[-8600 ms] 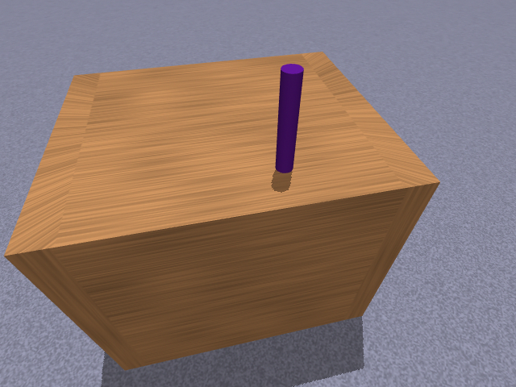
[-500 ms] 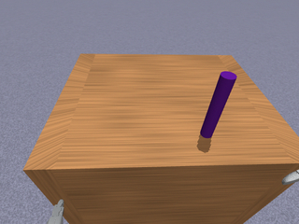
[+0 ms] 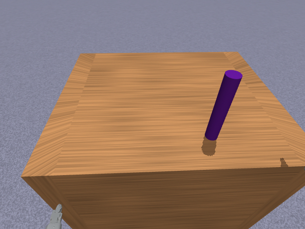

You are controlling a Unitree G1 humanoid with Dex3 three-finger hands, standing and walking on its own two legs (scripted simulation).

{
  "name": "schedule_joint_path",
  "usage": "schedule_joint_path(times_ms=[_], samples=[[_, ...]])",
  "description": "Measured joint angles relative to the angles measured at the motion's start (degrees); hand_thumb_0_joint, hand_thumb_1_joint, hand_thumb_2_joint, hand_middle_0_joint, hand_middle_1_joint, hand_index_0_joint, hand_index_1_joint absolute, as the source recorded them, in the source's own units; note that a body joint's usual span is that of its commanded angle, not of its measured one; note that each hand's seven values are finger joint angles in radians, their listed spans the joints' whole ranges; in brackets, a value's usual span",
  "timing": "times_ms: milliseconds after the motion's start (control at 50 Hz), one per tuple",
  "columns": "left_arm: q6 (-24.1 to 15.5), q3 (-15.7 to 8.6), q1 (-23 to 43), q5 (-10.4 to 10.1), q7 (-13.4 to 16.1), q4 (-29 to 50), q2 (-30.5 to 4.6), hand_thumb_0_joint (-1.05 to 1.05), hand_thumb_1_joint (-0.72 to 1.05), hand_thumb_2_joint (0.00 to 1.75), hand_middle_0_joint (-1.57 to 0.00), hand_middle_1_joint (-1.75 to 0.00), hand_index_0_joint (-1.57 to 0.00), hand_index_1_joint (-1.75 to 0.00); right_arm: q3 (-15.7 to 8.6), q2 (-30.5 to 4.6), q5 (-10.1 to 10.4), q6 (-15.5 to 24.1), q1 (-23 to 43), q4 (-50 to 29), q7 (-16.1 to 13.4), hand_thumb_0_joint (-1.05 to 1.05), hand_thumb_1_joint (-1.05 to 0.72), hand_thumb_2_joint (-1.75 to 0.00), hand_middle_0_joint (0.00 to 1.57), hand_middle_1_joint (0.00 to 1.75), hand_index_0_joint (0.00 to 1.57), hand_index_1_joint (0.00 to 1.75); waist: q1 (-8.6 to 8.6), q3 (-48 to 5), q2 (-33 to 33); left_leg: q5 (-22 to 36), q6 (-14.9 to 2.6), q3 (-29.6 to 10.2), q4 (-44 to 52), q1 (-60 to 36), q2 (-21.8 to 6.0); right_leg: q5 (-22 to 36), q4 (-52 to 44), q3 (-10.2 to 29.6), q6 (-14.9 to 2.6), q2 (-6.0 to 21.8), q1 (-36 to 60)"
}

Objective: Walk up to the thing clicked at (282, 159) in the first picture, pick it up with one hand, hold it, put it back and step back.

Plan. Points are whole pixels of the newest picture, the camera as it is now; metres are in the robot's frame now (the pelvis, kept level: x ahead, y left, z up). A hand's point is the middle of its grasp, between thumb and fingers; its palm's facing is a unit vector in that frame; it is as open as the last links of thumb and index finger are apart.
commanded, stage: go down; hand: right
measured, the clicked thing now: (220, 109) +0.46 -0.20 +0.10
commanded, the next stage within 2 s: approach in 1.94 s
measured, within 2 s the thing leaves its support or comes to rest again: neither
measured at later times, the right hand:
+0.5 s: hand out of the picture +0.35 -0.36 +0.17, palm faces +0.17 +0.99 +0.00, open 17.6 cm
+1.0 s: hand out of the picture +0.36 -0.38 +0.18, palm faces +0.18 +0.98 +0.00, open 17.5 cm
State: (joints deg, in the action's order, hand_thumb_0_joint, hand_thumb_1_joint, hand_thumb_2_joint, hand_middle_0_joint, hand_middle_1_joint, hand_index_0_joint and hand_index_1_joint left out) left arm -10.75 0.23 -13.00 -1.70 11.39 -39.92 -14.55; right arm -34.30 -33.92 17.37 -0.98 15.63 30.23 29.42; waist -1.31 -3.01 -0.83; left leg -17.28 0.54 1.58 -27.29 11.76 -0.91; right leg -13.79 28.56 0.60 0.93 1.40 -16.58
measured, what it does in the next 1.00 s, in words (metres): stands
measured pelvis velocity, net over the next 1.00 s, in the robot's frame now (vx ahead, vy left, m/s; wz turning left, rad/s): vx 0.00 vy -0.01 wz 0.01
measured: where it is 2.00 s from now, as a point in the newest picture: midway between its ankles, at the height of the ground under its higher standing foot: outside the picture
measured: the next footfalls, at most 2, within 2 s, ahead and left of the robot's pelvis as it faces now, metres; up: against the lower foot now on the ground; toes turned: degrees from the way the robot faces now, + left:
none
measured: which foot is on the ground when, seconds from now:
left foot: down 0.00-1.00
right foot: down 0.00-1.00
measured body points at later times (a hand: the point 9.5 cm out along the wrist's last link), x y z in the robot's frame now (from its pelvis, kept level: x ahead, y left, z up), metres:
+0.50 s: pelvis +0.00 +0.00 +0.00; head +0.02 -0.01 +0.45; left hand +0.15 +0.26 -0.09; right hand +0.33 -0.42 +0.17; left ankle -0.03 +0.12 -0.74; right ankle +0.01 -0.13 -0.74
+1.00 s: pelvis +0.00 -0.01 -0.01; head +0.03 -0.02 +0.44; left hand +0.15 +0.25 -0.09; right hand +0.34 -0.44 +0.18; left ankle -0.03 +0.12 -0.74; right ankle +0.01 -0.13 -0.74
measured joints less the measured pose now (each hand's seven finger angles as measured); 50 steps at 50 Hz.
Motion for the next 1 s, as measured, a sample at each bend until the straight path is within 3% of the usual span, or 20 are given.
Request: schedule_joint_path(times_ms=[140,300,1000], samples=[[-0.8,1.3,0.4,0.2,0.7,-0.6,-0.5,-0.01,-0.53,0.05,-0.06,-0.05,-0.06,-0.05,-0.4,-4.2,-0.6,-1.3,5.1,8.3,2.9,-0.02,0.57,-0.05,0.04,0.06,0.04,0.05,0.91,-0.5,-0.2,-0.2,-0.05,0.1,-1.0,2.1,0.1,-0.2,0.9,0.2,0.04,0.1,-2.1],[-0.9,1.8,0.2,0.3,1.0,-0.9,-0.7,-0.01,-0.53,0.05,-0.06,-0.05,-0.06,-0.05,-1.0,-6.7,-1.3,0.4,9.2,13.7,3.5,-0.02,0.57,-0.05,0.04,0.06,0.04,0.05,1.59,-0.8,0.3,-0.6,0.0,-0.2,-2.2,4.4,0.2,-0.7,2.2,-0.1,-0.03,0.2,-4.3],[-0.9,2.9,0.3,0.5,1.0,0.7,-0.4,-0.01,-0.53,0.05,-0.06,-0.05,-0.06,-0.05,-1.6,-12.5,-3.4,1.6,16.2,22.5,4.5,-0.02,0.54,-0.05,0.05,0.05,0.05,0.05,2.9,-1.8,0.6,-0.7,0.54,-0.5,-3.1,7.8,0.5,-2.2,5.4,-0.3,-0.59,0.5,-8.6]])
